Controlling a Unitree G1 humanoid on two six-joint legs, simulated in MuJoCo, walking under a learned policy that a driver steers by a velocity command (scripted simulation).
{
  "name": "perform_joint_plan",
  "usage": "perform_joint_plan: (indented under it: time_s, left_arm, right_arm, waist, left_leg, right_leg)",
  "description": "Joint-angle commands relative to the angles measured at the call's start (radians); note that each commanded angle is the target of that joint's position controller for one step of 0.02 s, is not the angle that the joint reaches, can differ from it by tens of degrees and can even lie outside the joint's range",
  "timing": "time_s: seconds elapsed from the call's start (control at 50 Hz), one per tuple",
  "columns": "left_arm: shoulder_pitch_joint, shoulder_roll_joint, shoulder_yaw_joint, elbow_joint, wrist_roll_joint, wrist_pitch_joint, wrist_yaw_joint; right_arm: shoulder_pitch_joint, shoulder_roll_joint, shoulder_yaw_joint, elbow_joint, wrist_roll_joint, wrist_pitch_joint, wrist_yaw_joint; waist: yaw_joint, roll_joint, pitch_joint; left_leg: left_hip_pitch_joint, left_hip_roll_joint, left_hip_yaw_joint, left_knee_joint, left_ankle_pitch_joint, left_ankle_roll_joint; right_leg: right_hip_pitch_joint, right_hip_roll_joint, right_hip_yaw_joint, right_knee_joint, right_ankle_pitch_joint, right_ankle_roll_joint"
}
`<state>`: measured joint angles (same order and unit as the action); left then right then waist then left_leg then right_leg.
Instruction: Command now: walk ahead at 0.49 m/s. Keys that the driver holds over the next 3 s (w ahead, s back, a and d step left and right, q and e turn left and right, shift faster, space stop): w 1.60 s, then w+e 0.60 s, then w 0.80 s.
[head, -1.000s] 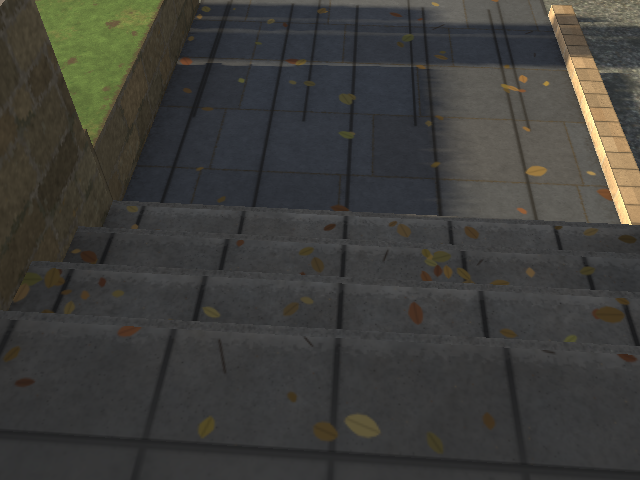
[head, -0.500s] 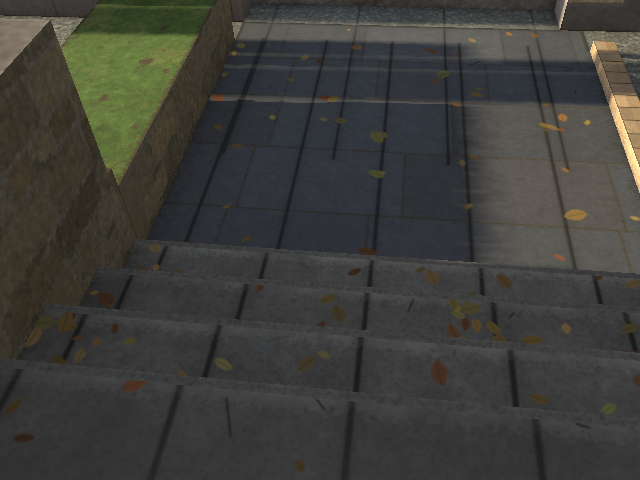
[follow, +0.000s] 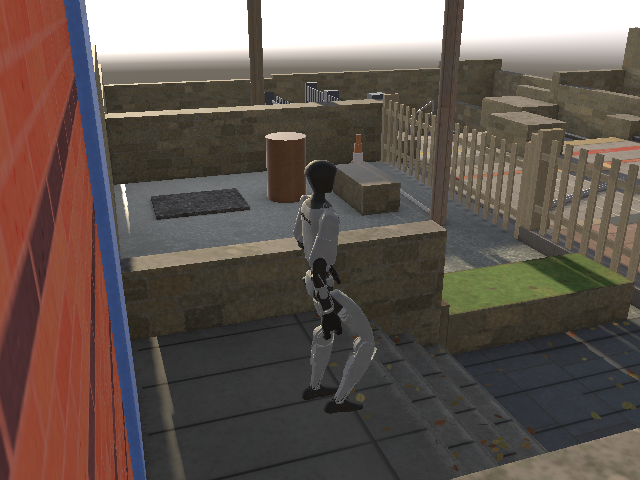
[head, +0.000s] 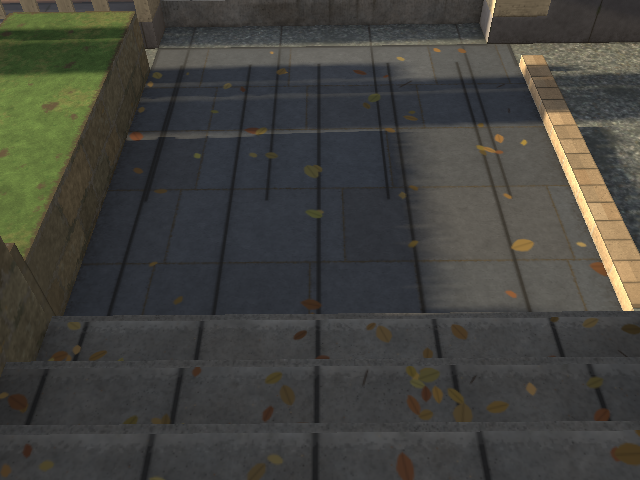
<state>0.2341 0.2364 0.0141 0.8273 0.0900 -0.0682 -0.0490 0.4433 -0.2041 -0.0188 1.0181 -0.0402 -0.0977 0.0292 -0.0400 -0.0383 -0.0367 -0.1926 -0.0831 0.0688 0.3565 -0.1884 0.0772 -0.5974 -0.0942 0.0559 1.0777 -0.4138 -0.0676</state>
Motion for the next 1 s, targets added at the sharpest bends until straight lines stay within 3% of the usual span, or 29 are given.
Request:
perform_joint_plan:
  time_s: [0.02, 0.1, 0.18, 0.22, 0.24, 0.26, 0.28, 0.3, 0.34, 0.38, 0.42, 0.48, 0.54, 0.58, 0.66, 0.7, 0.72, 0.74, 0.76, 0.78, 0.8, 0.82, 0.86, 0.88, 0.9, 0.92, 0.94, 0.98, 1.0]
  left_arm:
    - [0.124, -0.012, -0.025, -0.01, -0.026, 0.019, -0.009]
    - [-0.055, 0.042, -0.025, -0.054, -0.027, 0.027, 0.006]
    - [-0.149, 0.097, 0.0, -0.063, -0.04, -0.008, 0.022]
    - [0.012, 0.187, 0.043, -0.018, -0.067, -0.037, 0.033]
    - [0.263, 0.258, 0.058, 0.036, -0.074, -0.035, 0.033]
    - [0.446, 0.223, 0.062, 0.102, -0.051, -0.028, 0.038]
    - [0.389, 0.207, 0.071, 0.12, -0.037, -0.042, 0.042]
    - [0.247, 0.138, 0.052, 0.096, -0.044, -0.043, 0.047]
    - [0.127, 0.005, 0.006, 0.061, -0.059, -0.043, 0.058]
    - [0.124, 0.006, 0.006, 0.054, -0.051, -0.049, 0.061]
    - [0.181, 0.04, 0.016, 0.078, -0.034, -0.059, 0.049]
    - [0.255, 0.051, 0.014, 0.115, -0.011, -0.047, 0.006]
    - [0.259, 0.045, 0.001, 0.136, 0.003, -0.048, -0.008]
    - [0.309, 0.021, -0.009, 0.169, 0.005, -0.056, 0.014]
    - [0.349, 0.047, -0.006, 0.205, -0.007, -0.052, 0.034]
    - [0.236, 0.11, 0.011, 0.164, -0.013, -0.05, 0.023]
    - [0.174, 0.152, 0.026, 0.14, -0.016, -0.049, 0.006]
    - [0.147, 0.125, 0.028, 0.121, -0.005, -0.052, -0.012]
    - [0.288, -0.086, -0.01, 0.09, -0.006, -0.065, -0.021]
    - [0.079, -0.049, -0.001, -0.017, -0.043, -0.067, -0.005]
    - [0.008, -0.002, 0.004, -0.035, -0.021, -0.051, 0.018]
    - [0.067, 0.021, 0.015, 0.004, -0.014, -0.032, 0.032]
    - [0.185, -0.074, -0.029, 0.06, 0.046, -0.007, 0.022]
    - [0.214, -0.082, -0.028, 0.077, 0.043, -0.007, 0.009]
    - [0.154, -0.052, -0.026, 0.063, 0.05, -0.028, -0.009]
    - [0.075, -0.033, -0.017, 0.052, 0.036, -0.035, -0.014]
    - [0.034, -0.007, -0.014, 0.043, 0.015, -0.042, -0.019]
    - [-0.041, -0.022, -0.02, 0.004, -0.016, -0.024, -0.028]
    - [-0.054, -0.013, -0.02, -0.022, -0.004, -0.007, -0.023]
  right_arm:
    - [-0.187, -0.104, -0.016, -0.111, -0.027, -0.041, 0.013]
    - [-0.027, -0.133, -0.022, -0.052, -0.008, -0.036, 0.028]
    - [0.034, -0.166, -0.03, -0.024, -0.009, -0.003, 0.015]
    - [0.01, -0.152, -0.025, -0.033, -0.025, -0.004, 0.013]
    - [0.108, -0.015, 0.017, -0.065, -0.039, -0.021, 0.019]
    - [0.015, -0.065, 0.005, -0.07, -0.027, -0.023, 0.035]
    - [-0.084, -0.091, -0.009, -0.086, -0.012, -0.022, 0.029]
    - [-0.115, -0.105, -0.015, -0.081, -0.022, -0.021, 0.008]
    - [-0.125, -0.055, -0.002, -0.093, -0.052, -0.014, -0.011]
    - [-0.15, -0.012, 0.008, -0.109, -0.039, -0.002, -0.002]
    - [-0.176, -0.028, 0.005, -0.112, -0.024, 0.006, 0.011]
    - [-0.232, -0.006, 0.015, -0.13, -0.04, 0.024, 0.032]
    - [-0.174, -0.049, 0.004, -0.122, -0.055, 0.034, 0.05]
    - [-0.198, -0.085, -0.01, -0.148, -0.053, 0.036, 0.031]
    - [-0.283, -0.067, -0.016, -0.217, -0.044, 0.022, 0.002]
    - [-0.092, -0.085, -0.039, -0.166, -0.036, 0.011, 0.001]
    - [0.15, -0.14, -0.073, -0.077, -0.03, -0.006, -0.001]
    - [0.35, -0.183, -0.093, -0.023, -0.034, -0.02, -0.015]
    - [0.396, -0.192, -0.049, -0.03, -0.04, -0.044, 0.011]
    - [0.238, -0.155, -0.05, -0.049, -0.069, -0.064, 0.017]
    - [0.089, -0.082, -0.027, -0.061, -0.024, -0.064, 0.013]
    - [0.053, -0.025, -0.008, -0.06, -0.006, -0.047, 0.007]
    - [-0.117, 0.065, 0.033, -0.12, -0.046, -0.023, -0.014]
    - [-0.103, 0.031, 0.031, -0.122, -0.054, -0.023, -0.024]
    - [-0.063, 0.079, 0.049, -0.129, -0.056, -0.039, -0.056]
    - [0.046, 0.061, 0.054, -0.09, -0.044, -0.049, -0.07]
    - [0.094, 0.03, 0.049, -0.09, -0.038, -0.053, -0.079]
    - [0.11, -0.069, 0.029, -0.081, -0.052, -0.038, -0.044]
    - [0.105, -0.069, 0.038, -0.083, -0.054, -0.039, -0.022]
  waist:
    - [0.089, 0.088, 0.068]
    - [0.013, 0.085, 0.057]
    - [-0.012, 0.098, 0.039]
    - [0.07, 0.042, -0.066]
    - [0.125, -0.198, -0.345]
    - [0.219, -0.146, -0.294]
    - [0.203, -0.076, -0.079]
    - [0.144, -0.056, 0.002]
    - [0.06, -0.02, 0.003]
    - [0.037, -0.008, 0.0]
    - [0.052, -0.011, 0.015]
    - [0.063, -0.015, 0.012]
    - [0.022, -0.038, 0.011]
    - [0.046, -0.026, 0.019]
    - [0.072, -0.033, 0.043]
    - [-0.029, -0.003, 0.028]
    - [-0.128, 0.081, -0.016]
    - [-0.217, 0.288, -0.084]
    - [-0.086, 0.324, -0.259]
    - [-0.084, 0.132, 0.031]
    - [-0.022, 0.092, 0.066]
    - [0.02, 0.007, 0.019]
    - [0.118, 0.051, 0.072]
    - [0.123, 0.091, 0.056]
    - [0.069, 0.029, 0.019]
    - [0.031, 0.086, 0.03]
    - [-0.002, 0.041, 0.024]
    - [-0.006, 0.087, 0.076]
    - [0.017, 0.102, 0.087]
  left_leg:
    - [-0.404, 0.197, -0.114, -0.26, 0.186, 0.175]
    - [-0.082, 0.296, -0.189, -0.18, 0.27, 0.182]
    - [0.118, 0.316, -0.194, -0.056, 0.333, 0.121]
    - [-0.028, 0.212, -0.106, 0.169, 0.421, 0.034]
    - [-0.354, 0.051, -0.037, 0.495, 0.035, -0.06]
    - [-0.572, 0.012, -0.115, 0.712, -0.355, -0.048]
    - [-0.684, 0.07, -0.184, 0.835, -0.29, -0.001]
    - [-0.671, 0.133, -0.164, 0.857, -0.208, 0.014]
    - [-0.522, 0.192, -0.166, 0.764, -0.107, 0.011]
    - [-0.466, 0.197, -0.134, 0.689, -0.116, -0.017]
    - [-0.482, 0.19, -0.098, 0.584, -0.012, -0.04]
    - [-0.416, 0.178, -0.051, 0.459, 0.174, -0.048]
    - [-0.345, 0.166, -0.075, 0.595, 0.313, -0.038]
    - [-0.478, 0.182, -0.096, 0.581, 0.223, -0.03]
    - [-0.446, 0.162, -0.057, 0.524, 0.006, -0.019]
    - [-0.044, 0.084, 0.045, 0.465, -0.014, -0.003]
    - [0.248, 0.029, 0.087, 0.414, -0.004, 0.01]
    - [0.403, 0.16, -0.118, 0.253, 0.223, 0.136]
    - [0.471, 0.416, -0.609, 0.122, 0.543, 0.379]
    - [0.242, 0.512, -0.705, 0.053, 0.344, 0.385]
    - [0.117, 0.514, -0.655, 0.088, 0.168, 0.336]
    - [0.01, 0.447, -0.537, 0.123, 0.086, 0.3]
    - [-0.338, 0.295, -0.314, 0.16, 0.128, 0.193]
    - [-0.454, 0.237, -0.235, 0.164, 0.104, 0.182]
    - [-0.415, 0.165, -0.161, 0.218, -0.019, 0.133]
    - [-0.393, 0.173, -0.189, 0.251, -0.056, 0.126]
    - [-0.47, 0.121, -0.123, 0.317, -0.138, 0.1]
    - [-0.671, 0.116, -0.109, 0.3, -0.281, 0.104]
    - [-0.675, 0.161, -0.175, 0.297, -0.311, 0.132]
  right_leg:
    - [0.282, -0.003, -0.07, -0.219, 0.2, 0.029]
    - [0.109, 0.002, -0.029, -0.446, 0.371, 0.025]
    - [0.136, 0.051, -0.063, -0.618, 0.394, -0.017]
    - [0.493, 0.039, -0.026, -0.584, 0.539, -0.11]
    - [1.003, -0.217, 0.347, -0.671, 0.516, -0.347]
    - [1.066, -0.29, 0.604, -0.804, 0.345, -0.348]
    - [0.891, -0.254, 0.497, -0.839, 0.113, -0.246]
    - [0.705, -0.212, 0.378, -0.87, 0.029, -0.2]
    - [0.52, -0.167, 0.263, -0.926, 0.218, -0.192]
    - [0.456, -0.141, 0.18, -0.955, 0.333, -0.195]
    - [0.435, -0.125, 0.122, -0.964, 0.434, -0.206]
    - [0.354, -0.098, 0.045, -0.931, 0.59, -0.199]
    - [0.244, -0.102, 0.032, -0.843, 0.599, -0.201]
    - [0.394, -0.138, 0.08, -0.777, 0.523, -0.206]
    - [0.469, -0.166, 0.093, -0.657, 0.63, -0.176]
    - [0.204, -0.093, -0.002, -0.499, 0.78, -0.148]
    - [0.003, 0.001, -0.059, -0.24, 0.765, -0.132]
    - [-0.154, 0.143, -0.13, 0.279, 0.243, -0.062]
    - [-0.27, 0.247, 0.063, 0.444, -0.248, -0.061]
    - [-0.45, 0.201, 0.174, 0.424, -0.14, -0.067]
    - [-0.511, 0.09, 0.146, 0.395, -0.028, -0.052]
    - [-0.448, 0.052, 0.095, 0.37, 0.048, -0.038]
    - [-0.217, -0.008, 0.074, 0.137, 0.356, -0.029]
    - [-0.098, 0.018, -0.01, 0.106, 0.435, -0.01]
    - [-0.094, -0.003, -0.001, -0.102, 0.744, -0.006]
    - [-0.103, 0.001, -0.027, -0.167, 0.829, 0.008]
    - [0.004, 0.018, -0.068, -0.336, 0.969, 0.024]
    - [0.288, 0.076, -0.14, -0.402, 0.862, 0.061]
    - [0.337, 0.075, -0.124, -0.361, 0.792, 0.063]
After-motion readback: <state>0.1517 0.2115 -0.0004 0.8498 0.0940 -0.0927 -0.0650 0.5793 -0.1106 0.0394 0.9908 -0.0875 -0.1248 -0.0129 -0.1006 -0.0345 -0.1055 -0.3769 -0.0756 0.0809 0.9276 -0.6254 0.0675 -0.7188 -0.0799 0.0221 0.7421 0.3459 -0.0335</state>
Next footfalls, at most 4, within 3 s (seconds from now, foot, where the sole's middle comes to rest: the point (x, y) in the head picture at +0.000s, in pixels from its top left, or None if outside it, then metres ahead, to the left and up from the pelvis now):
0.22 right None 0.28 -0.15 -0.78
0.72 left None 0.42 0.08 -0.78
1.12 right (371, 461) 0.64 -0.10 -0.93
1.62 left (265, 402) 0.89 0.16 -1.08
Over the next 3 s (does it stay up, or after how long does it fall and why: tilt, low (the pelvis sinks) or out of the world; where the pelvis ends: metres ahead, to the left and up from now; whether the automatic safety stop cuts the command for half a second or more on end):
stays up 1.53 -0.05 -0.62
